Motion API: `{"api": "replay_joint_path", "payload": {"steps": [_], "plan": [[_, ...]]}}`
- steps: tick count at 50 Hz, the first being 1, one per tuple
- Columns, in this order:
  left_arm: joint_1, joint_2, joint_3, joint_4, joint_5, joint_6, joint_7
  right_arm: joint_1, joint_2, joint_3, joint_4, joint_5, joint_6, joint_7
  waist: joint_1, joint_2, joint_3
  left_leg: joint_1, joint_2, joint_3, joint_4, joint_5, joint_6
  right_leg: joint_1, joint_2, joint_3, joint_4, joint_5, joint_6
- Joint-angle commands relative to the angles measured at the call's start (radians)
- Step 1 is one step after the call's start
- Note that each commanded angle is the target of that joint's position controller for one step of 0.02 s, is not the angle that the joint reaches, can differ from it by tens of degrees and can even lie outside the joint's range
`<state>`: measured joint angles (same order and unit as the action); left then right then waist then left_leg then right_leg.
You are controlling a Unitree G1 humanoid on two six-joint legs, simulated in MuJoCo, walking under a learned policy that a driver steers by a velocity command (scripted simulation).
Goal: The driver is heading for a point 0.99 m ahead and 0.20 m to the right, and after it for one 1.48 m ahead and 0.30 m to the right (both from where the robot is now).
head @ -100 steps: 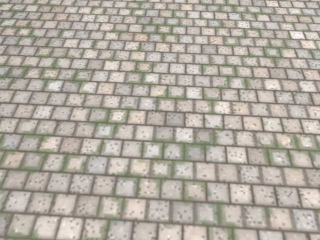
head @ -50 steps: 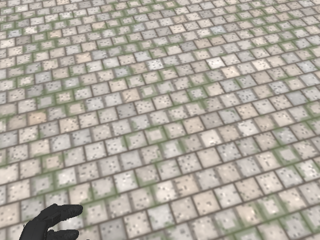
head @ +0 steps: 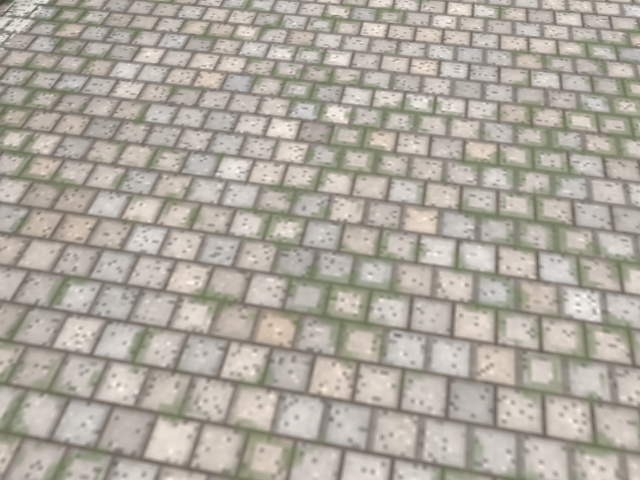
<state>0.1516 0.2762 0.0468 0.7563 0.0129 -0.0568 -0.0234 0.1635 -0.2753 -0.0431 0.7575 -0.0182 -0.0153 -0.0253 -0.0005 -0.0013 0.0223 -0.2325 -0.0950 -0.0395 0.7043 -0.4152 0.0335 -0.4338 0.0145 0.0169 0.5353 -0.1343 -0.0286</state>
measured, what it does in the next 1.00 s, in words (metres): steps on the spot, turning right: left foot, then right foot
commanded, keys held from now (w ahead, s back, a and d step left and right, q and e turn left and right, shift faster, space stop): e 0.72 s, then q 0.12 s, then w+q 0.16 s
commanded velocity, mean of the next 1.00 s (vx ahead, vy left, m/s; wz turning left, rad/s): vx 0.04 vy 0.00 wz -0.38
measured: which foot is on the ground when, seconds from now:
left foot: up 0.00-0.26, down 0.28-0.72, up 0.74-1.00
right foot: down 0.00-0.30, up 0.32-0.70, down 0.72-1.00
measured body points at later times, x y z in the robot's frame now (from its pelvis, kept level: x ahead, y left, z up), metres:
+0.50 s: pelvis +0.03 +0.04 +0.02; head +0.07 +0.05 +0.46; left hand +0.25 +0.28 -0.10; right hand +0.07 -0.27 -0.08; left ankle +0.06 +0.14 -0.73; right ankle -0.01 -0.10 -0.65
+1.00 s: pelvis +0.04 -0.02 +0.02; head +0.04 -0.04 +0.47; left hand +0.28 +0.14 -0.08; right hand +0.00 -0.32 -0.11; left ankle +0.10 +0.12 -0.68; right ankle -0.02 -0.10 -0.73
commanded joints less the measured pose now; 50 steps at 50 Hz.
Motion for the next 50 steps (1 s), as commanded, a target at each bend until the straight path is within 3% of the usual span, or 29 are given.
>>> {"api": "replay_joint_path", "payload": {"steps": [1,2,3,4,5,7,11,14,15,16,17,18,19,20,23,26,29,33,35,36,37,38,39,40,41,42,43,46,50], "plan": [[0.120,0.159,0.042,-0.052,-0.008,0.012,0.015,0.059,-0.132,-0.035,-0.071,0.009,0.012,-0.004,0.032,-0.167,-0.254,-0.303,0.010,-0.078,0.471,-0.262,-0.067,0.444,-0.354,0.539,-0.166,0.467,-0.318],[0.068,0.159,0.044,-0.071,-0.016,0.019,0.019,0.035,-0.121,-0.037,-0.068,0.022,0.028,-0.004,0.022,-0.107,-0.196,-0.331,0.035,-0.082,0.510,-0.221,-0.073,0.375,-0.315,0.487,-0.181,0.308,-0.274],[0.023,0.170,0.048,-0.084,-0.022,0.029,0.024,0.023,-0.116,-0.038,-0.071,0.023,0.040,-0.005,0.007,-0.077,-0.136,-0.337,0.057,-0.074,0.456,-0.167,-0.075,0.286,-0.283,0.437,-0.209,0.189,-0.236],[-0.011,0.169,0.050,-0.096,-0.023,0.039,0.031,0.008,-0.117,-0.041,-0.074,0.018,0.046,-0.010,-0.003,-0.081,-0.111,-0.312,0.075,-0.066,0.355,-0.111,-0.077,0.231,-0.240,0.400,-0.233,0.070,-0.200],[-0.032,0.170,0.053,-0.100,-0.020,0.052,0.036,0.004,-0.094,-0.036,-0.074,0.018,0.046,-0.012,-0.011,-0.110,-0.096,-0.265,0.063,-0.038,0.257,-0.076,-0.084,0.181,-0.190,0.362,-0.245,0.008,-0.175],[-0.021,0.178,0.063,-0.106,-0.015,0.069,0.046,0.018,-0.074,-0.033,-0.065,0.020,0.038,-0.012,-0.004,-0.159,-0.122,-0.186,0.039,-0.020,0.141,-0.031,-0.097,0.161,-0.156,0.343,-0.247,-0.011,-0.169],[-0.013,0.193,0.076,-0.115,-0.025,0.083,0.056,0.029,-0.088,-0.038,-0.060,0.024,0.019,-0.001,0.010,-0.175,-0.159,-0.095,0.034,-0.029,-0.047,0.069,-0.090,0.167,-0.159,0.399,-0.234,-0.049,-0.165],[-0.027,0.182,0.073,-0.124,-0.037,0.099,0.064,0.091,-0.105,-0.052,-0.037,0.021,0.006,0.009,-0.027,-0.156,-0.139,0.055,0.051,-0.011,-0.278,0.198,-0.043,0.079,-0.105,0.396,-0.185,-0.156,-0.102],[-0.006,0.146,0.063,-0.127,-0.032,0.099,0.063,0.122,-0.167,-0.068,-0.040,0.006,0.006,0.002,-0.025,-0.058,-0.137,0.135,0.204,-0.140,-0.361,0.156,0.013,-0.020,-0.050,0.338,-0.067,-0.276,-0.048],[-0.041,0.111,0.056,-0.170,-0.035,0.090,0.058,0.103,-0.252,-0.089,-0.038,-0.023,0.013,0.000,-0.002,0.254,-0.067,0.092,0.395,-0.400,-0.462,0.147,0.148,-0.196,0.108,0.121,0.156,-0.390,0.006],[-0.002,0.170,0.074,-0.151,-0.019,0.077,0.056,0.031,-0.209,-0.076,-0.078,-0.048,0.005,-0.002,0.003,0.246,-0.065,0.034,0.488,-0.475,-0.471,0.254,0.225,-0.188,0.063,0.135,0.403,-0.443,0.042],[0.040,0.202,0.091,-0.120,-0.025,0.079,0.052,-0.031,-0.155,-0.059,-0.100,-0.038,-0.002,-0.010,0.034,0.164,-0.065,0.023,0.452,-0.388,-0.444,0.333,0.207,-0.176,0.052,0.148,0.523,-0.395,0.052],[0.080,0.192,0.093,-0.089,-0.027,0.090,0.055,-0.071,-0.131,-0.052,-0.109,-0.017,-0.006,-0.014,0.053,0.118,-0.057,0.035,0.391,-0.285,-0.417,0.374,0.164,-0.179,0.047,0.134,0.579,-0.346,0.069],[0.095,0.175,0.090,-0.078,-0.023,0.100,0.059,-0.080,-0.121,-0.049,-0.109,0.002,-0.009,-0.017,0.047,0.110,-0.051,0.071,0.366,-0.230,-0.397,0.413,0.145,-0.209,0.037,0.128,0.631,-0.297,0.086],[0.032,0.125,0.070,-0.115,-0.036,0.107,0.051,-0.021,-0.123,-0.046,-0.092,0.004,0.004,-0.026,0.001,0.133,-0.038,0.128,0.333,-0.109,-0.384,0.548,0.160,-0.239,0.013,0.064,0.615,-0.237,0.128],[-0.041,0.102,0.054,-0.164,-0.039,0.105,0.039,0.042,-0.155,-0.059,-0.076,0.003,0.018,-0.032,-0.049,0.160,-0.061,0.232,0.366,-0.087,-0.373,0.589,0.182,-0.228,-0.026,0.034,0.464,-0.239,0.149],[-0.052,0.095,0.045,-0.188,-0.035,0.107,0.022,0.025,-0.196,-0.075,-0.081,0.009,0.026,-0.023,-0.053,0.176,-0.076,0.197,0.389,-0.036,-0.368,0.627,0.186,-0.100,-0.045,-0.020,0.322,-0.261,0.133],[-0.030,0.117,0.056,-0.199,-0.036,0.121,0.007,0.009,-0.215,-0.086,-0.075,0.032,0.023,-0.002,-0.038,0.191,-0.076,0.174,0.411,0.003,-0.320,0.650,0.166,0.027,-0.028,-0.077,0.136,-0.225,0.083],[0.035,0.119,0.066,-0.180,-0.034,0.124,0.003,-0.011,-0.204,-0.085,-0.067,0.053,0.018,0.001,0.009,0.166,-0.084,0.126,0.388,0.056,-0.225,0.599,0.104,0.166,-0.001,-0.101,-0.078,-0.060,0.027],[0.080,0.158,0.082,-0.168,-0.032,0.124,0.012,0.047,-0.169,-0.077,-0.042,0.047,0.011,0.006,0.018,0.080,-0.110,0.033,0.343,0.119,-0.110,0.482,0.031,0.317,-0.010,-0.040,-0.166,0.101,-0.014],[0.114,0.270,0.106,-0.182,-0.025,0.119,0.031,0.057,-0.099,-0.050,-0.069,-0.008,0.006,0.013,0.000,-0.211,-0.154,-0.250,0.234,0.194,0.175,0.046,-0.069,0.547,-0.256,0.284,-0.149,0.523,-0.111],[0.084,0.266,0.091,-0.204,0.003,0.101,0.029,-0.003,-0.097,-0.045,-0.101,-0.012,0.007,0.009,0.030,-0.277,-0.184,-0.402,0.130,0.105,0.381,-0.281,-0.116,0.493,-0.444,0.444,-0.140,0.684,-0.323],[0.091,0.194,0.069,-0.194,0.014,0.080,0.022,-0.042,-0.150,-0.059,-0.092,0.011,0.013,0.005,0.070,-0.157,-0.200,-0.375,0.165,0.020,0.466,-0.258,-0.114,0.437,-0.403,0.360,-0.164,0.592,-0.335],[0.041,0.144,0.050,-0.176,0.015,0.065,0.022,-0.039,-0.143,-0.059,-0.079,0.030,0.020,0.004,0.034,-0.137,-0.157,-0.360,0.183,-0.001,0.450,-0.193,-0.104,0.397,-0.327,0.261,-0.165,0.487,-0.270],[-0.012,0.114,0.040,-0.166,0.005,0.058,0.024,-0.011,-0.131,-0.058,-0.049,0.028,0.027,-0.001,0.008,-0.112,-0.133,-0.343,0.194,-0.007,0.394,-0.129,-0.105,0.372,-0.272,0.197,-0.172,0.397,-0.215],[-0.052,0.081,0.025,-0.156,-0.002,0.053,0.026,0.009,-0.132,-0.058,-0.030,0.017,0.036,-0.005,-0.009,-0.126,-0.117,-0.294,0.196,-0.007,0.355,-0.057,-0.117,0.331,-0.248,0.149,-0.177,0.417,-0.192],[-0.035,0.073,0.020,-0.134,0.000,0.050,0.031,0.048,-0.124,-0.054,-0.010,0.016,0.038,0.001,-0.017,-0.138,-0.131,-0.240,0.186,0.010,0.327,0.008,-0.125,0.308,-0.225,0.115,-0.205,0.323,-0.185],[0.030,0.154,0.047,-0.095,-0.003,0.046,0.040,-0.006,-0.140,-0.050,-0.024,0.043,0.030,0.013,0.045,-0.153,-0.054,-0.311,0.171,0.034,0.243,0.074,-0.105,0.334,-0.253,0.183,-0.341,-0.223,-0.194],[0.068,0.154,0.055,-0.049,-0.007,0.012,0.048,-0.042,-0.127,-0.048,-0.040,0.045,0.005,0.011,0.060,-0.110,0.021,-0.440,0.186,-0.030,0.155,0.106,-0.062,0.434,-0.325,0.225,-0.415,-0.301,-0.193]]}}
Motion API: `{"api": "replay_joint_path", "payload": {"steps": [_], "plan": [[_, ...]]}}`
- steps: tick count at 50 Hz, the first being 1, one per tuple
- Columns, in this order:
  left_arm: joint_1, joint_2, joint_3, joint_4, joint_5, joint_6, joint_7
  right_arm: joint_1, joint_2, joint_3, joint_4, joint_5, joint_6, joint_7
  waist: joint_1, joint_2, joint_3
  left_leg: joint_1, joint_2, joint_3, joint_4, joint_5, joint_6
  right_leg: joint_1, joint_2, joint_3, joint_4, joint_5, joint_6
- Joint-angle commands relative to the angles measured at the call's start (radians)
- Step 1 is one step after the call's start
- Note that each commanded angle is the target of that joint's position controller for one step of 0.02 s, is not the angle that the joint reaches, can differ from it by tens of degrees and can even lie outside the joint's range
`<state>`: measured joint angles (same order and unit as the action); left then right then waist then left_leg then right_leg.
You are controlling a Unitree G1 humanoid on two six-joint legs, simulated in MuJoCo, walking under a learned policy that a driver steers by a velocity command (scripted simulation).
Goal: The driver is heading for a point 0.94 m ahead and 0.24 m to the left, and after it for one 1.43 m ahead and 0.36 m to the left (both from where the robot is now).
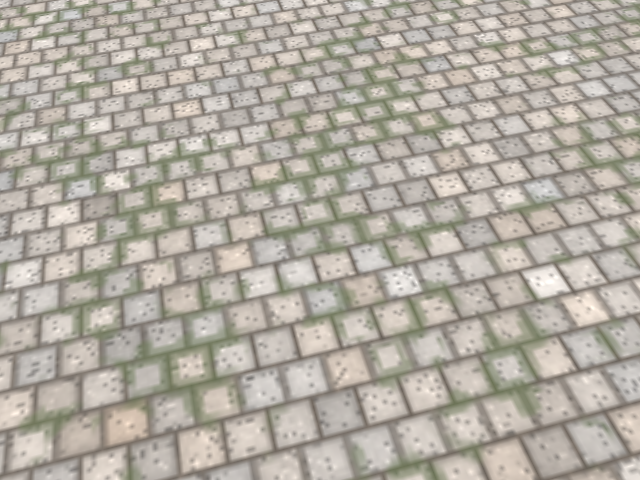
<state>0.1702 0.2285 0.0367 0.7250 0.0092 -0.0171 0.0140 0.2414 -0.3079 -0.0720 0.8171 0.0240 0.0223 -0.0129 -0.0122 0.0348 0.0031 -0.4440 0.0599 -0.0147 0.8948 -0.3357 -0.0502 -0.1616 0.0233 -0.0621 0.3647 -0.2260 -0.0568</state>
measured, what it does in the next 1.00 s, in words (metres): walks ahead, turning left: left foot, then right foot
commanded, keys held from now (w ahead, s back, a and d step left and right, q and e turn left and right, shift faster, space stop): w+q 0.62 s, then w+e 0.38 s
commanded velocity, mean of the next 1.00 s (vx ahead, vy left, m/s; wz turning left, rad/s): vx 0.44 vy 0.00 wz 0.28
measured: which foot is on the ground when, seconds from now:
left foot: up 0.00-0.30, down 0.32-0.82, up 0.84-1.00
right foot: down 0.00-0.32, up 0.34-0.80, down 0.82-1.00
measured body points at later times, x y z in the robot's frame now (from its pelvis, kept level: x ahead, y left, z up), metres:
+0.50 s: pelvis +0.16 +0.12 +0.00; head +0.18 +0.15 +0.45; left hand +0.23 +0.43 -0.11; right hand +0.31 -0.13 -0.10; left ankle +0.13 +0.19 -0.75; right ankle +0.21 -0.04 -0.66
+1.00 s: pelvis +0.46 +0.18 -0.01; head +0.50 +0.19 +0.44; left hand +0.47 +0.47 -0.12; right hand +0.67 -0.03 -0.11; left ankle +0.37 +0.30 -0.66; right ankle +0.53 +0.13 -0.75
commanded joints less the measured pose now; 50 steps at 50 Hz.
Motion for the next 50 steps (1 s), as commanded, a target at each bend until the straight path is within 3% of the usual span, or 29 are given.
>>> {"api": "replay_joint_path", "payload": {"steps": [1,8,12,14,15,16,17,18,19,20,21,22,23,25,30,34,36,38,39,40,41,42,43,44,45,46,47,48,50], "plan": [[0.050,0.200,0.067,-0.009,-0.006,-0.036,0.010,-0.113,-0.088,-0.019,-0.097,0.001,-0.038,0.001,0.068,-0.138,0.043,-0.240,0.036,-0.059,-0.048,0.037,0.027,0.178,-0.339,0.288,-0.253,-0.196,-0.163],[0.060,0.221,0.089,0.029,-0.018,-0.054,-0.004,-0.145,-0.043,-0.003,-0.122,0.003,-0.050,0.034,0.069,-0.113,0.065,-0.190,0.060,0.002,-0.163,0.089,0.048,0.152,-0.336,0.114,-0.268,-0.093,-0.140],[0.072,0.247,0.099,0.049,-0.033,-0.047,-0.018,-0.160,-0.051,0.002,-0.148,0.006,-0.046,0.051,0.063,-0.113,0.071,-0.101,0.044,0.058,-0.219,0.076,0.084,0.131,-0.339,0.033,-0.217,-0.059,-0.114],[0.040,0.254,0.100,0.048,-0.043,-0.040,-0.020,-0.087,-0.063,-0.007,-0.135,0.004,-0.043,0.053,0.006,-0.097,0.049,0.052,-0.006,0.119,-0.287,0.098,0.119,0.069,-0.317,-0.037,-0.099,0.042,-0.078],[0.036,0.240,0.093,0.047,-0.040,-0.040,-0.019,0.012,-0.099,-0.029,-0.107,0.003,-0.041,0.049,-0.044,-0.079,-0.004,0.223,-0.062,0.151,-0.307,0.092,0.143,0.000,-0.279,-0.095,0.065,0.215,-0.048],[0.044,0.194,0.074,0.041,-0.024,-0.043,-0.019,0.191,-0.175,-0.069,-0.060,0.013,-0.036,0.038,-0.123,0.001,-0.102,0.468,-0.069,0.086,-0.335,0.082,0.190,-0.115,-0.213,-0.160,0.355,0.299,0.006],[0.033,0.094,0.040,-0.034,0.017,-0.055,-0.017,0.273,-0.330,-0.101,-0.059,0.015,-0.038,0.020,-0.107,0.315,-0.134,0.689,0.200,-0.469,-0.502,-0.083,0.359,-0.514,-0.055,-0.167,0.787,-0.213,0.109],[-0.008,0.134,0.040,-0.047,-0.011,-0.089,-0.019,0.245,-0.287,-0.075,-0.104,0.003,-0.066,0.033,-0.116,0.205,-0.225,0.741,0.298,-0.813,-0.684,-0.256,0.440,-0.668,0.008,0.098,0.945,-0.361,0.101],[-0.055,0.206,0.056,-0.061,-0.054,-0.109,-0.030,0.195,-0.218,-0.054,-0.111,-0.005,-0.084,0.039,-0.112,0.131,-0.126,0.697,0.296,-0.699,-0.694,-0.211,0.408,-0.756,-0.054,0.127,0.968,-0.279,0.068],[-0.050,0.210,0.054,-0.055,-0.052,-0.122,-0.031,0.155,-0.175,-0.042,-0.120,-0.006,-0.092,0.040,-0.080,0.089,-0.078,0.613,0.255,-0.582,-0.668,-0.120,0.372,-0.726,-0.097,0.127,0.906,-0.191,0.041],[-0.041,0.208,0.056,-0.040,-0.024,-0.126,-0.026,0.095,-0.144,-0.032,-0.133,-0.007,-0.091,0.038,-0.045,0.025,-0.038,0.518,0.213,-0.483,-0.659,-0.008,0.340,-0.668,-0.128,0.130,0.824,-0.120,0.040],[-0.029,0.210,0.061,-0.033,-0.006,-0.121,-0.024,0.052,-0.124,-0.022,-0.151,-0.016,-0.090,0.032,-0.015,0.034,-0.022,0.440,0.175,-0.409,-0.674,0.089,0.321,-0.595,-0.145,0.136,0.751,-0.061,0.043],[-0.023,0.206,0.062,-0.029,-0.001,-0.112,-0.028,0.035,-0.121,-0.020,-0.164,-0.022,-0.090,0.028,0.001,0.049,-0.016,0.397,0.156,-0.375,-0.691,0.168,0.317,-0.548,-0.141,0.131,0.716,-0.022,0.052],[-0.027,0.181,0.059,-0.031,0.005,-0.095,-0.029,0.044,-0.140,-0.025,-0.166,-0.015,-0.096,0.016,0.012,0.023,-0.009,0.358,0.129,-0.303,-0.708,0.322,0.320,-0.525,-0.116,0.109,0.633,0.046,0.081],[-0.206,0.118,0.033,-0.087,-0.004,-0.090,-0.035,0.118,-0.153,-0.034,-0.137,-0.004,-0.090,-0.011,-0.036,0.047,0.044,0.275,0.053,-0.205,-0.702,0.350,0.263,-0.454,-0.044,0.092,0.272,0.301,0.120],[-0.280,0.115,0.024,-0.103,-0.016,-0.105,-0.060,0.178,-0.136,-0.031,-0.099,-0.002,-0.091,-0.014,-0.073,0.053,0.059,0.336,0.097,-0.214,-0.697,0.308,0.247,-0.411,-0.042,0.091,0.143,0.415,0.090],[-0.290,0.129,0.027,-0.109,-0.018,-0.110,-0.069,0.191,-0.135,-0.031,-0.081,-0.007,-0.086,-0.016,-0.072,0.063,0.072,0.426,0.134,-0.213,-0.666,0.371,0.239,-0.443,-0.048,0.088,0.117,0.368,0.056],[-0.261,0.151,0.034,-0.103,-0.021,-0.110,-0.073,0.190,-0.144,-0.035,-0.074,-0.011,-0.077,-0.016,-0.055,0.078,0.058,0.511,0.154,-0.195,-0.607,0.551,0.222,-0.428,-0.036,0.063,0.109,0.262,0.014],[-0.217,0.170,0.043,-0.093,-0.020,-0.108,-0.071,0.183,-0.155,-0.037,-0.075,-0.012,-0.072,-0.017,-0.032,0.092,0.020,0.543,0.148,-0.177,-0.540,0.750,0.211,-0.367,-0.007,0.034,0.118,0.200,-0.009],[-0.117,0.198,0.059,-0.067,-0.018,-0.106,-0.066,0.170,-0.160,-0.036,-0.077,-0.016,-0.065,-0.017,0.022,0.095,-0.054,0.556,0.122,-0.143,-0.405,0.958,0.196,-0.238,0.032,-0.001,0.111,0.178,-0.042],[0.032,0.228,0.072,-0.035,-0.015,-0.102,-0.061,0.152,-0.150,-0.027,-0.085,-0.022,-0.060,-0.019,0.099,0.077,-0.160,0.472,0.086,-0.105,-0.207,0.992,0.167,-0.008,0.002,0.029,0.126,0.223,-0.086],[0.187,0.296,0.084,-0.018,-0.006,-0.096,-0.059,0.205,-0.097,-0.006,-0.104,-0.049,-0.064,-0.021,0.115,-0.088,-0.318,0.212,0.004,-0.080,0.121,0.633,0.127,0.337,-0.196,0.323,0.184,0.256,-0.190],[0.229,0.309,0.088,0.014,-0.022,-0.094,-0.071,0.320,-0.018,0.017,-0.102,-0.033,-0.082,-0.006,0.047,-0.351,-0.395,-0.149,-0.164,-0.084,0.417,-0.207,0.058,0.587,-0.372,0.827,0.020,-0.008,-0.337],[0.202,0.221,0.069,0.009,-0.050,-0.092,-0.070,0.208,-0.112,0.007,-0.117,-0.016,-0.103,0.001,0.096,-0.215,-0.296,-0.262,-0.104,-0.154,0.476,-0.192,0.072,0.539,-0.339,0.855,-0.063,-0.183,-0.288],[0.131,0.198,0.060,-0.007,-0.041,-0.085,-0.061,0.072,-0.143,-0.001,-0.153,0.005,-0.121,0.008,0.101,-0.131,-0.142,-0.303,-0.059,-0.132,0.446,-0.095,0.080,0.387,-0.310,0.706,-0.084,-0.140,-0.248],[0.092,0.196,0.057,-0.019,-0.025,-0.080,-0.057,0.003,-0.132,0.004,-0.169,-0.008,-0.137,0.009,0.082,-0.030,-0.068,-0.278,-0.028,-0.114,0.387,-0.039,0.083,0.245,-0.270,0.618,-0.106,-0.023,-0.231],[0.069,0.189,0.054,-0.025,-0.017,-0.079,-0.052,-0.011,-0.124,0.000,-0.177,-0.027,-0.145,0.009,0.051,-0.010,-0.031,-0.246,-0.004,-0.107,0.314,0.000,0.074,0.157,-0.239,0.558,-0.120,0.083,-0.229],[0.061,0.177,0.048,-0.030,-0.008,-0.079,-0.047,0.006,-0.113,0.000,-0.180,-0.036,-0.145,0.010,0.021,-0.040,-0.035,-0.195,0.014,-0.108,0.266,0.024,0.066,0.106,-0.209,0.517,-0.138,0.154,-0.228],[0.063,0.173,0.047,-0.030,-0.019,-0.075,-0.037,0.026,-0.088,0.006,-0.184,-0.042,-0.137,0.009,-0.002,-0.086,-0.031,-0.170,0.026,-0.088,0.169,0.021,0.037,0.047,-0.185,0.460,-0.162,0.228,-0.240]]}}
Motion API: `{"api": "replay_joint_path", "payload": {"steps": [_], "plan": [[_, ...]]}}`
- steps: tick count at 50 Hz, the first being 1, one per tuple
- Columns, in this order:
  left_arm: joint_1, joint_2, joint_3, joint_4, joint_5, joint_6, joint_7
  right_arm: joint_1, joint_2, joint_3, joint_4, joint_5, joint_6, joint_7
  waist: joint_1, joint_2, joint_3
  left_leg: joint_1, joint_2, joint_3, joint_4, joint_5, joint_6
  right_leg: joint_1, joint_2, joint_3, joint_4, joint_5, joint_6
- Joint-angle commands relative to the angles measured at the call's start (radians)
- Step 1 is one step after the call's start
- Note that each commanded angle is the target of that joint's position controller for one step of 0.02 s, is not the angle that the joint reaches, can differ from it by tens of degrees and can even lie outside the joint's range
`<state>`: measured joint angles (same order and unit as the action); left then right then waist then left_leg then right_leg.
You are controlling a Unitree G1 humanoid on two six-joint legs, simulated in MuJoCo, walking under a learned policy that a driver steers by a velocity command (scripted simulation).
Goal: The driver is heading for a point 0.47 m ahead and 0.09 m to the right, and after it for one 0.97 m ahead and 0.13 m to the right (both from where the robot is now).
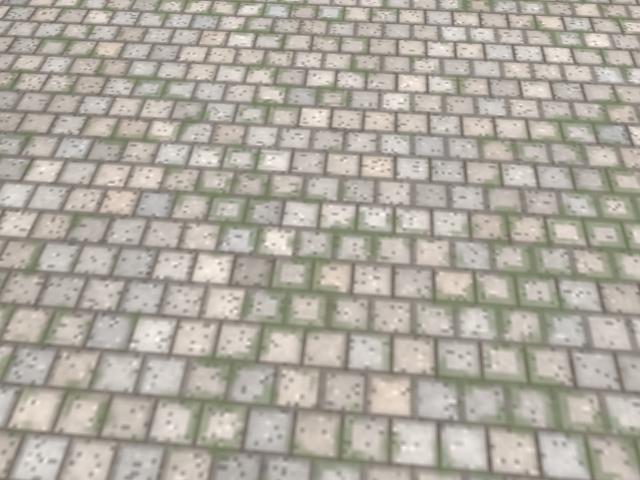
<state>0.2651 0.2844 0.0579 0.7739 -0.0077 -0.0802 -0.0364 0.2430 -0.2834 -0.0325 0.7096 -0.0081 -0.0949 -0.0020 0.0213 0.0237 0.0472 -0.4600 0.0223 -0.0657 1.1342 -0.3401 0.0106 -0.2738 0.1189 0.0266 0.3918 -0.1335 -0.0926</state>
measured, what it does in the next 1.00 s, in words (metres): walks ahead, turning right: left foot, then right foot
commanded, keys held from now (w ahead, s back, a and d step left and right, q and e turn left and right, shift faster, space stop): w+e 0.06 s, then e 0.88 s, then q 0.06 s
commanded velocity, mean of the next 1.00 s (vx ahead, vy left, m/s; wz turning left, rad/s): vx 0.15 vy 0.00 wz -0.53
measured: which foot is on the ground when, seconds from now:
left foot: up 0.00-0.26, down 0.28-0.72, up 0.74-1.00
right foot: down 0.00-0.28, up 0.30-0.70, down 0.72-1.00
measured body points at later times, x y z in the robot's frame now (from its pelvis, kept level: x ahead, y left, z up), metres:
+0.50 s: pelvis +0.21 +0.05 +0.00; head +0.25 +0.04 +0.44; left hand +0.40 +0.30 -0.11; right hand +0.30 -0.25 -0.09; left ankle +0.32 +0.13 -0.74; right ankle +0.16 -0.08 -0.66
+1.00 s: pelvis +0.22 +0.00 +0.00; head +0.23 -0.04 +0.45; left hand +0.51 +0.15 -0.07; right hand +0.19 -0.32 -0.11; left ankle +0.32 +0.13 -0.68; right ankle +0.18 -0.08 -0.74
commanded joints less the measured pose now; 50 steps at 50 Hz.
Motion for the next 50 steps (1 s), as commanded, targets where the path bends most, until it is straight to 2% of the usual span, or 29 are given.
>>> {"api": "replay_joint_path", "payload": {"steps": [1,3,5,8,10,12,13,14,15,16,17,18,19,21,23,25,28,33,35,36,37,38,39,40,41,42,44,47,50], "plan": [[-0.023,0.126,0.028,-0.075,-0.007,-0.012,0.019,0.012,-0.100,-0.029,-0.084,-0.013,-0.013,-0.004,-0.036,-0.078,-0.063,-0.152,0.063,-0.020,-0.123,0.024,-0.041,0.120,-0.276,0.345,-0.196,0.167,-0.208],[0.001,0.159,0.039,-0.068,-0.012,-0.007,0.032,-0.065,-0.075,-0.017,-0.111,-0.014,-0.008,-0.007,-0.017,-0.077,-0.037,-0.139,0.052,0.003,-0.265,0.121,-0.067,0.054,-0.249,0.292,-0.209,0.181,-0.193],[0.017,0.178,0.047,-0.059,-0.014,0.006,0.044,-0.151,-0.058,-0.010,-0.131,-0.016,-0.013,-0.006,0.008,-0.081,-0.018,-0.056,0.006,0.021,-0.435,0.280,-0.080,-0.015,-0.192,0.221,-0.170,0.313,-0.144],[0.095,0.181,0.052,-0.033,-0.022,0.037,0.058,-0.217,-0.065,-0.015,-0.145,-0.004,-0.019,0.003,0.041,-0.101,-0.066,0.050,-0.069,0.022,-0.571,0.432,-0.083,0.000,-0.170,0.231,-0.087,0.347,-0.087],[0.099,0.168,0.051,-0.035,-0.024,0.053,0.066,-0.218,-0.089,-0.028,-0.148,0.002,-0.017,0.006,0.027,-0.119,-0.084,0.076,-0.077,-0.016,-0.634,0.408,-0.068,0.060,-0.185,0.298,-0.017,0.294,-0.060],[0.050,0.159,0.053,-0.060,-0.019,0.063,0.074,-0.161,-0.117,-0.044,-0.134,-0.001,-0.020,0.005,-0.020,-0.139,-0.104,0.130,-0.059,-0.039,-0.685,0.389,-0.035,0.104,-0.189,0.352,0.087,0.288,-0.027],[0.022,0.139,0.048,-0.079,-0.019,0.065,0.074,-0.103,-0.131,-0.051,-0.122,-0.009,-0.025,0.001,-0.056,-0.125,-0.136,0.228,-0.027,-0.032,-0.747,0.472,-0.006,0.089,-0.149,0.338,0.182,0.272,0.008],[0.029,0.085,0.031,-0.108,-0.002,0.061,0.070,-0.013,-0.182,-0.062,-0.118,-0.028,-0.026,-0.007,-0.083,-0.025,-0.259,0.452,0.131,-0.142,-0.702,0.704,0.057,-0.005,-0.090,0.284,0.406,0.065,0.049],[0.225,0.015,0.011,-0.091,0.009,0.058,0.066,0.002,-0.198,-0.056,-0.132,-0.048,-0.007,-0.012,-0.002,0.222,-0.373,0.708,0.392,-0.413,-0.627,1.082,0.213,-0.234,0.037,0.190,0.682,-0.618,0.105],[0.328,0.112,0.017,-0.079,-0.012,0.062,0.060,0.016,-0.188,-0.063,-0.117,-0.012,0.016,-0.002,0.010,0.274,-0.460,0.715,0.484,-0.598,-0.657,0.863,0.300,-0.309,-0.034,0.165,0.862,-0.611,0.127],[0.240,0.173,0.038,-0.071,-0.026,0.080,0.066,-0.039,-0.126,-0.051,-0.139,-0.005,0.030,-0.005,-0.014,0.147,-0.350,0.620,0.403,-0.503,-0.706,0.631,0.268,-0.364,-0.078,0.141,0.932,-0.510,0.159],[0.143,0.192,0.048,-0.087,-0.027,0.101,0.073,-0.087,-0.088,-0.037,-0.144,-0.006,0.043,-0.008,-0.027,0.073,-0.255,0.510,0.333,-0.369,-0.736,0.503,0.222,-0.382,-0.103,0.102,0.923,-0.433,0.176],[0.102,0.188,0.054,-0.098,-0.023,0.121,0.081,-0.129,-0.078,-0.030,-0.143,-0.011,0.054,-0.008,-0.018,0.059,-0.187,0.400,0.284,-0.287,-0.765,0.452,0.205,-0.365,-0.126,0.090,0.908,-0.392,0.188],[0.097,0.139,0.047,-0.118,-0.016,0.142,0.082,-0.168,-0.105,-0.038,-0.125,-0.024,0.060,-0.011,0.009,0.109,-0.110,0.224,0.216,-0.150,-0.833,0.418,0.198,-0.271,-0.140,0.043,0.833,-0.329,0.194],[0.088,0.102,0.039,-0.132,-0.011,0.141,0.081,-0.163,-0.108,-0.044,-0.107,-0.026,0.057,-0.016,0.006,0.126,-0.119,0.226,0.215,-0.091,-0.852,0.455,0.221,-0.245,-0.144,0.019,0.748,-0.303,0.195],[0.046,0.094,0.033,-0.154,-0.003,0.138,0.076,-0.155,-0.122,-0.052,-0.092,-0.017,0.060,-0.022,-0.007,0.110,-0.147,0.264,0.251,-0.073,-0.856,0.483,0.245,-0.237,-0.170,0.020,0.665,-0.270,0.190],[-0.002,0.097,0.029,-0.179,-0.003,0.140,0.059,-0.175,-0.149,-0.063,-0.083,-0.009,0.072,-0.023,-0.016,0.102,-0.157,0.250,0.269,-0.025,-0.872,0.412,0.247,-0.166,-0.189,0.000,0.541,-0.209,0.169],[-0.046,0.122,0.036,-0.212,-0.006,0.146,0.034,-0.162,-0.187,-0.077,-0.056,0.012,0.086,-0.011,-0.023,0.114,-0.133,0.277,0.296,0.017,-0.836,0.343,0.216,-0.081,-0.173,-0.053,0.342,-0.202,0.118],[-0.004,0.124,0.044,-0.199,-0.003,0.145,0.028,-0.162,-0.185,-0.078,-0.041,0.031,0.092,-0.012,0.009,0.099,-0.138,0.255,0.271,0.066,-0.751,0.302,0.155,0.031,-0.137,-0.086,0.158,-0.097,0.074],[0.030,0.153,0.057,-0.189,0.000,0.144,0.033,-0.114,-0.157,-0.073,-0.017,0.031,0.095,-0.011,0.013,0.050,-0.135,0.192,0.232,0.115,-0.662,0.218,0.086,0.123,-0.136,-0.044,0.065,-0.012,0.038],[0.052,0.252,0.082,-0.200,0.000,0.142,0.050,-0.084,-0.095,-0.057,-0.022,0.000,0.097,-0.006,-0.013,-0.205,-0.120,-0.005,0.115,0.232,-0.391,-0.035,-0.024,0.240,-0.338,0.249,-0.040,0.247,-0.048],[0.017,0.329,0.091,-0.236,0.023,0.130,0.052,-0.145,-0.104,-0.057,-0.079,-0.020,0.094,-0.014,0.001,-0.340,-0.095,-0.226,-0.027,0.167,-0.166,-0.323,-0.087,0.215,-0.523,0.510,-0.060,0.368,-0.247],[0.023,0.274,0.079,-0.235,0.040,0.109,0.047,-0.213,-0.142,-0.070,-0.085,-0.011,0.093,-0.021,0.051,-0.223,-0.128,-0.227,-0.014,0.040,-0.029,-0.305,-0.079,0.177,-0.485,0.471,-0.077,0.306,-0.264],[-0.018,0.247,0.068,-0.229,0.036,0.093,0.046,-0.200,-0.148,-0.076,-0.079,0.006,0.097,-0.023,0.015,-0.192,-0.110,-0.228,0.002,0.012,0.000,-0.214,-0.064,0.161,-0.426,0.384,-0.069,0.265,-0.206],[-0.073,0.220,0.064,-0.235,0.017,0.089,0.050,-0.166,-0.145,-0.081,-0.053,0.004,0.101,-0.032,-0.013,-0.143,-0.110,-0.225,0.011,0.003,-0.014,-0.139,-0.065,0.160,-0.375,0.330,-0.056,0.219,-0.151],[-0.105,0.197,0.054,-0.241,0.002,0.091,0.054,-0.155,-0.153,-0.084,-0.045,-0.006,0.104,-0.037,-0.022,-0.151,-0.111,-0.216,0.010,0.003,-0.016,-0.093,-0.074,0.153,-0.358,0.307,-0.047,0.257,-0.131],[-0.111,0.181,0.043,-0.247,0.006,0.097,0.063,-0.136,-0.138,-0.083,-0.041,-0.003,0.101,-0.032,-0.036,-0.155,-0.142,-0.152,-0.016,0.011,0.003,-0.037,-0.091,0.132,-0.323,0.278,-0.034,0.338,-0.132],[-0.085,0.190,0.048,-0.241,0.004,0.104,0.072,-0.161,-0.108,-0.070,-0.048,0.008,0.096,-0.027,-0.017,-0.154,-0.146,-0.138,-0.029,0.005,-0.156,-0.001,-0.103,0.174,-0.304,0.293,-0.018,0.307,-0.131],[-0.100,0.165,0.037,-0.237,0.015,0.108,0.073,-0.144,-0.093,-0.056,-0.031,0.013,0.098,-0.013,-0.003,-0.177,-0.168,-0.025,-0.006,0.020,-0.296,0.002,-0.103,0.159,-0.311,0.273,-0.004,0.253,-0.130]]}}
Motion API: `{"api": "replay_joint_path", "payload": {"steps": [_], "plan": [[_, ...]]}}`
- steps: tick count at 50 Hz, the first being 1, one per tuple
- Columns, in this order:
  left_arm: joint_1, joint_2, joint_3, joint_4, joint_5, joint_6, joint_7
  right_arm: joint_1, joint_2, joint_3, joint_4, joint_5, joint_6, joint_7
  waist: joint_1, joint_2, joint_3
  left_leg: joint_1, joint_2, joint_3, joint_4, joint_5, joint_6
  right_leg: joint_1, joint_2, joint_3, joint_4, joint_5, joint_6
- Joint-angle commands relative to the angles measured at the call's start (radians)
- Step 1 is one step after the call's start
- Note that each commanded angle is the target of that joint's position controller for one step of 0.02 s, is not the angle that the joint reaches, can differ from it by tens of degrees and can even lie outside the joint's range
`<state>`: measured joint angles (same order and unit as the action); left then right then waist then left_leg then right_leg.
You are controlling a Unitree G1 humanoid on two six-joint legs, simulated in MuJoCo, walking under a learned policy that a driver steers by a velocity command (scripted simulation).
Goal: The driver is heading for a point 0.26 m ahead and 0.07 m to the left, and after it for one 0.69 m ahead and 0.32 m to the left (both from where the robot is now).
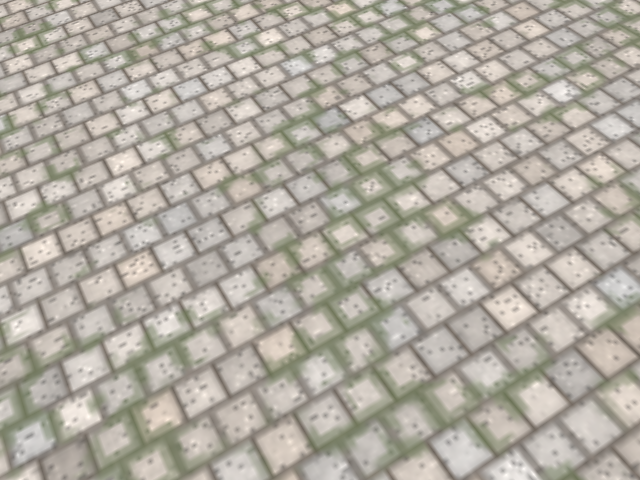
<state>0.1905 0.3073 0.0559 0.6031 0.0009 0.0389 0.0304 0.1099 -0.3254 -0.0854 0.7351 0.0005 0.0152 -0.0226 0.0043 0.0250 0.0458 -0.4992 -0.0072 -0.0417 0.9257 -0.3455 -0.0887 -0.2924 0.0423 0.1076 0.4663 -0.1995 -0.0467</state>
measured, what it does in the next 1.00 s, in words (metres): steps to the left: left foot, then left foot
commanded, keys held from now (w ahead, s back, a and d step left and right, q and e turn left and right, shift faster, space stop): q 0.46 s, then w+q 0.20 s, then w+e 0.34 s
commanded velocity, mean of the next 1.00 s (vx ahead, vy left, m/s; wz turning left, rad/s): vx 0.17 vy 0.00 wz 0.18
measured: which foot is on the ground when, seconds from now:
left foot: up 0.00-0.12, down 0.14-0.40, up 0.42-0.68, down 0.70-1.00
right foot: down 0.00-0.70, up 0.72-1.00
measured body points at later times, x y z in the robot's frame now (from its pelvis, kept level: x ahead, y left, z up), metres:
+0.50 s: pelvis +0.00 +0.02 -0.01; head +0.03 +0.03 +0.44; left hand +0.07 +0.33 -0.11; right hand +0.21 -0.23 -0.11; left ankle -0.02 +0.14 -0.70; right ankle +0.02 -0.09 -0.74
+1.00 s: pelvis +0.11 +0.13 +0.00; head +0.12 +0.15 +0.45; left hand +0.18 +0.42 -0.12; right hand +0.21 -0.13 -0.11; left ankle -0.02 +0.16 -0.74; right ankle +0.30 +0.01 -0.67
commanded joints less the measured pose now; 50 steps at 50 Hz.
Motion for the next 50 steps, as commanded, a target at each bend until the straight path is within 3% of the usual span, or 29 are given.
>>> {"api": "replay_joint_path", "payload": {"steps": [1,4,6,7,8,9,11,13,17,19,20,21,22,23,24,25,27,31,33,34,35,36,37,38,39,40,41,44,50], "plan": [[-0.025,0.129,0.033,-0.059,0.012,-0.011,0.002,-0.010,-0.047,0.000,-0.055,0.006,-0.011,0.013,0.021,-0.185,-0.164,0.066,0.032,0.003,-0.127,0.001,0.001,0.149,-0.237,0.190,-0.078,0.307,-0.178],[-0.032,0.076,0.006,-0.025,0.020,-0.016,-0.015,0.005,-0.032,0.011,-0.049,0.008,-0.013,0.028,0.018,-0.177,-0.138,0.210,0.046,0.019,-0.292,0.027,0.020,0.081,-0.232,0.186,-0.078,0.226,-0.168],[-0.022,0.061,-0.004,0.007,0.017,-0.028,-0.023,0.028,-0.028,0.018,-0.039,-0.003,-0.020,0.035,-0.012,-0.136,-0.100,0.332,0.035,0.025,-0.535,0.236,0.049,0.030,-0.188,0.154,-0.071,0.106,-0.106],[0.008,0.065,-0.003,0.017,0.030,-0.038,-0.023,0.025,-0.076,0.013,-0.050,-0.015,-0.022,0.030,0.010,-0.085,-0.098,0.372,0.092,-0.053,-0.529,0.390,0.073,0.010,-0.142,0.125,-0.034,0.021,-0.052],[0.062,0.090,0.006,0.020,0.043,-0.047,-0.023,0.005,-0.163,-0.004,-0.065,-0.012,-0.022,0.024,0.071,0.048,-0.092,0.347,0.161,-0.130,-0.486,0.516,0.131,0.001,-0.061,0.048,0.024,-0.065,-0.006],[0.038,0.084,0.007,0.018,0.044,-0.049,-0.014,-0.018,-0.157,-0.007,-0.058,-0.002,-0.022,0.027,0.067,0.130,-0.087,0.244,0.172,-0.177,-0.520,0.363,0.194,0.057,-0.022,-0.020,0.030,-0.070,0.038],[-0.042,0.108,0.022,0.011,0.028,-0.041,0.005,-0.018,-0.120,-0.001,-0.064,0.000,-0.026,0.027,0.025,0.130,-0.061,0.178,0.161,-0.221,-0.557,0.246,0.192,0.092,-0.023,-0.054,0.078,-0.040,0.049],[-0.036,0.087,0.026,0.004,0.023,-0.026,0.013,-0.007,-0.132,-0.005,-0.073,0.007,-0.030,0.023,0.020,0.153,-0.057,0.177,0.156,-0.249,-0.544,0.256,0.192,0.077,-0.020,-0.066,0.096,-0.041,0.042],[-0.012,0.058,0.039,0.004,0.015,-0.032,0.005,0.015,-0.126,-0.011,-0.100,0.014,-0.012,0.005,0.009,0.105,-0.088,0.164,0.128,-0.277,-0.487,0.255,0.200,0.083,-0.028,-0.082,0.091,-0.040,0.026],[0.010,0.076,0.053,0.008,0.014,-0.035,0.000,0.006,-0.113,-0.011,-0.125,0.018,-0.003,0.002,0.008,0.016,-0.091,0.105,0.075,-0.225,-0.405,0.217,0.166,0.116,-0.082,-0.044,0.029,-0.020,-0.005],[0.030,0.094,0.061,0.011,0.016,-0.035,0.000,0.007,-0.098,-0.009,-0.136,0.019,0.000,0.002,0.008,-0.064,-0.091,0.050,0.029,-0.164,-0.322,0.166,0.133,0.145,-0.145,0.020,-0.027,0.001,-0.043],[0.049,0.121,0.068,0.013,0.020,-0.035,0.000,0.018,-0.081,-0.005,-0.143,0.018,0.004,0.005,0.008,-0.165,-0.091,-0.013,-0.021,-0.082,-0.203,0.082,0.098,0.176,-0.265,0.139,-0.097,0.075,-0.114],[0.026,0.129,0.068,0.001,0.024,-0.040,0.004,0.031,-0.079,-0.009,-0.147,0.014,0.006,0.010,0.005,-0.250,-0.104,-0.055,-0.022,-0.015,-0.025,-0.161,0.072,0.180,-0.404,0.246,-0.131,0.203,-0.205],[0.034,0.116,0.060,-0.010,0.028,-0.049,0.010,0.015,-0.109,-0.023,-0.154,0.012,0.010,0.014,0.021,-0.205,-0.102,-0.103,0.013,-0.029,0.174,-0.278,0.055,0.175,-0.475,0.288,-0.143,0.327,-0.266],[0.024,0.116,0.058,-0.013,0.023,-0.055,0.015,0.024,-0.112,-0.030,-0.150,0.021,0.016,0.019,0.009,-0.127,-0.107,-0.132,0.043,-0.044,0.253,-0.251,0.053,0.180,-0.466,0.251,-0.156,0.234,-0.258],[0.005,0.129,0.062,-0.009,0.010,-0.059,0.016,0.022,-0.087,-0.022,-0.153,0.027,0.023,0.024,0.001,-0.103,-0.085,-0.155,0.080,-0.043,0.204,-0.177,0.057,0.179,-0.422,0.189,-0.187,0.023,-0.211],[0.015,0.156,0.070,0.004,-0.004,-0.061,0.018,-0.025,-0.057,-0.006,-0.168,0.026,0.026,0.037,0.035,-0.146,-0.045,-0.145,0.090,0.012,0.104,-0.096,0.057,0.162,-0.357,0.100,-0.241,-0.192,-0.161],[0.018,0.183,0.080,0.014,-0.018,-0.067,-0.004,-0.009,-0.047,0.003,-0.174,0.027,0.009,0.062,0.034,-0.164,-0.062,0.090,0.054,0.106,-0.167,-0.099,0.093,0.090,-0.313,-0.056,-0.243,-0.224,-0.123],[0.006,0.181,0.079,0.027,-0.032,-0.067,-0.019,0.084,-0.051,-0.004,-0.135,0.027,0.003,0.064,-0.017,-0.140,-0.073,0.247,0.015,0.166,-0.334,0.020,0.118,0.036,-0.312,-0.109,-0.174,-0.261,-0.104],[0.025,0.149,0.067,0.041,-0.031,-0.068,-0.026,0.165,-0.049,-0.008,-0.094,0.026,0.000,0.059,-0.043,-0.104,-0.080,0.386,-0.027,0.182,-0.400,0.029,0.133,-0.048,-0.285,-0.140,-0.093,-0.280,-0.087],[0.036,0.081,0.042,0.050,-0.016,-0.074,-0.037,0.272,-0.077,-0.022,-0.057,0.028,-0.005,0.051,-0.083,0.001,-0.098,0.555,-0.006,0.098,-0.458,0.011,0.161,-0.162,-0.235,-0.210,0.099,-0.261,-0.042],[-0.006,-0.017,0.005,0.012,0.026,-0.087,-0.051,0.376,-0.175,-0.034,-0.056,0.012,-0.018,0.033,-0.103,0.295,-0.120,0.694,0.263,-0.313,-0.567,0.082,0.241,-0.415,-0.136,-0.267,0.546,-0.438,0.053],[-0.038,0.058,0.025,-0.029,-0.013,-0.106,-0.049,0.335,-0.244,-0.044,-0.102,0.002,-0.045,0.040,-0.110,0.241,-0.110,0.620,0.438,-0.661,-0.715,-0.153,0.430,-0.618,-0.066,-0.129,0.703,-0.421,0.065],[-0.100,0.120,0.040,-0.032,-0.049,-0.114,-0.048,0.316,-0.183,-0.030,-0.095,0.006,-0.067,0.046,-0.118,0.129,-0.024,0.581,0.423,-0.607,-0.742,-0.241,0.429,-0.675,-0.122,-0.070,0.764,-0.337,0.045],[-0.091,0.124,0.042,-0.022,-0.050,-0.116,-0.050,0.280,-0.132,-0.012,-0.085,0.007,-0.080,0.045,-0.089,0.118,0.028,0.555,0.381,-0.493,-0.742,-0.233,0.384,-0.701,-0.149,-0.058,0.745,-0.210,0.027],[-0.062,0.112,0.040,0.012,-0.033,-0.115,-0.048,0.237,-0.102,0.000,-0.088,0.003,-0.086,0.044,-0.064,0.085,0.032,0.520,0.331,-0.388,-0.740,-0.136,0.339,-0.656,-0.171,-0.048,0.720,-0.119,0.025],[-0.035,0.114,0.044,0.028,-0.023,-0.113,-0.050,0.199,-0.094,0.004,-0.088,-0.002,-0.089,0.040,-0.039,0.092,0.042,0.485,0.289,-0.285,-0.755,-0.007,0.304,-0.608,-0.178,-0.040,0.677,-0.039,0.031],[0.000,0.072,0.036,0.069,-0.029,-0.104,-0.059,0.220,-0.074,0.006,-0.073,-0.021,-0.105,0.023,-0.034,0.054,0.003,0.486,0.235,-0.076,-0.764,0.343,0.252,-0.544,-0.140,-0.025,0.641,0.114,0.050],[-0.137,0.008,0.006,0.031,-0.026,-0.107,-0.077,0.245,-0.087,0.004,-0.026,-0.009,-0.108,0.001,-0.073,0.043,0.052,0.453,0.205,0.131,-0.828,0.459,0.193,-0.426,-0.089,-0.100,0.267,0.315,0.055]]}}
